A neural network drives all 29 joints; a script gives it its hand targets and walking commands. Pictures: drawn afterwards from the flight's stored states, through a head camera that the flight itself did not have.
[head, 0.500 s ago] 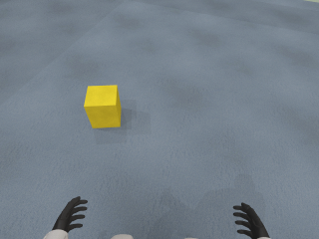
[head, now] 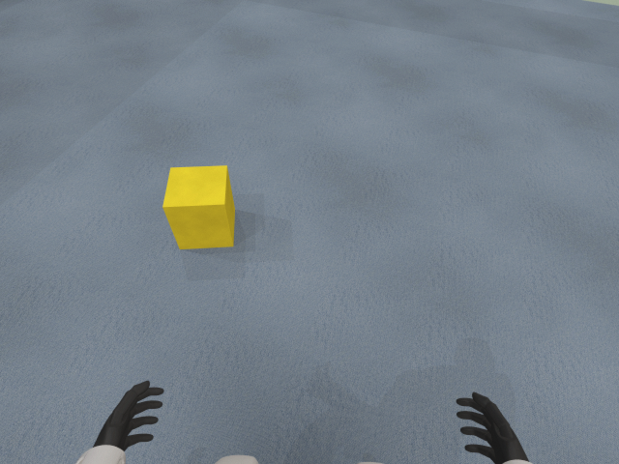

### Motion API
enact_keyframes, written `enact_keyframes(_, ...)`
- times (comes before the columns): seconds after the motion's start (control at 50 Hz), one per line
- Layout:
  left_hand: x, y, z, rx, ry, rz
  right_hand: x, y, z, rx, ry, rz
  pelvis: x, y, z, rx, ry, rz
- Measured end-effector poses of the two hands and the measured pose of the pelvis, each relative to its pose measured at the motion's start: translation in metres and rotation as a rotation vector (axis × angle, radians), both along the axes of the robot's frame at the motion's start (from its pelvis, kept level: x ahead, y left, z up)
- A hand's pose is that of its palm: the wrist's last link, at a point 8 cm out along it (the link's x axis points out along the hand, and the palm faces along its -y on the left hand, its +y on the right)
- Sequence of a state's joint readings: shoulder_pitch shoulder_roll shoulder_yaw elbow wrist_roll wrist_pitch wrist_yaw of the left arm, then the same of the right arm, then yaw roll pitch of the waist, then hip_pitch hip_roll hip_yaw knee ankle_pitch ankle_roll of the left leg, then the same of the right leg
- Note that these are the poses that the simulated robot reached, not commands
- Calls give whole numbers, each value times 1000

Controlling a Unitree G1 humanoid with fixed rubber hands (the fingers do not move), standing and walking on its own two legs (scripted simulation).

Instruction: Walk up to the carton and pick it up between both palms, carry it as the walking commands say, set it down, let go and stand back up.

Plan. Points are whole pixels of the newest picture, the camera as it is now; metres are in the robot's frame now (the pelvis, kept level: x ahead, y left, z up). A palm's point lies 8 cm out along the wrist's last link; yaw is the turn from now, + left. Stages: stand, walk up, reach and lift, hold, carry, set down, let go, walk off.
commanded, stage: stand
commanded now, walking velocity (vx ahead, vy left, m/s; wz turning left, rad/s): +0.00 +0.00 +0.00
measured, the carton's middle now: (203, 208) +1.03 +0.42 -0.63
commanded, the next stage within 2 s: walk up in 0.72 s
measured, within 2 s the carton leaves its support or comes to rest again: neither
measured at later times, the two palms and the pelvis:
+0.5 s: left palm (106, 450) +0.14 +0.26 -0.08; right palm (511, 463) +0.14 -0.25 -0.08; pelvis -0.01 +0.00 +0.00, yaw +0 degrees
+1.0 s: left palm out of the picture +0.10 +0.27 -0.08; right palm out of the picture +0.13 -0.24 -0.08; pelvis -0.02 +0.01 +0.00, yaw +3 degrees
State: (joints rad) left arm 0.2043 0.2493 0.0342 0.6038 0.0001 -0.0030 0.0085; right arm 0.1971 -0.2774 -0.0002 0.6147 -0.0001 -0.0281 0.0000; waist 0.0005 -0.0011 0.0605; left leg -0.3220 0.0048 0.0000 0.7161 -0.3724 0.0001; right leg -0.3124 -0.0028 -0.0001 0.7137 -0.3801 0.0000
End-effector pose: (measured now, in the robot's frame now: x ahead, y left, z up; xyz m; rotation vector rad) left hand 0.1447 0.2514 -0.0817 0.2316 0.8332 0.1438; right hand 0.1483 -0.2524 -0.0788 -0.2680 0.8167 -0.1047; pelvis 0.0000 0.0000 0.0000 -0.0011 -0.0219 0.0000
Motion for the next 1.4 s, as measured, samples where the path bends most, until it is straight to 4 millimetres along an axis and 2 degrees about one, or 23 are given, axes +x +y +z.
enact_keyframes(0.44,-5,5,3,14,-10,-3,-4,-2,3,-7,-15,2,-5,0,0,0,-8,0)
enact_keyframes(0.94,-23,7,2,8,-5,3,-19,-3,1,-1,14,-1,-17,1,0,0,-23,7)
enact_keyframes(0.98,-33,13,0,13,6,32,-17,4,-3,19,63,24,-17,4,0,2,-16,41)
enact_keyframes(1.06,-68,38,-1,32,83,109,-1,31,-4,55,95,94,-11,20,5,15,13,92)
enact_keyframes(1.14,-100,66,-7,23,173,173,21,65,-4,66,108,146,1,47,6,14,34,126)
enact_keyframes(1.2,-108,88,-22,-11,213,199,40,93,-6,46,90,168,14,72,-1,-6,47,146)
enact_keyframes(1.24,-102,102,-34,-33,225,211,44,106,-9,27,80,170,20,85,-8,-13,22,154)
enact_keyframes(1.28,-85,110,-34,-54,216,202,40,113,-8,12,105,155,28,94,-5,-21,2,155)
enact_keyframes(1.4,0,126,-6,-80,100,148,22,113,6,-30,216,99,57,109,17,-28,-12,162)
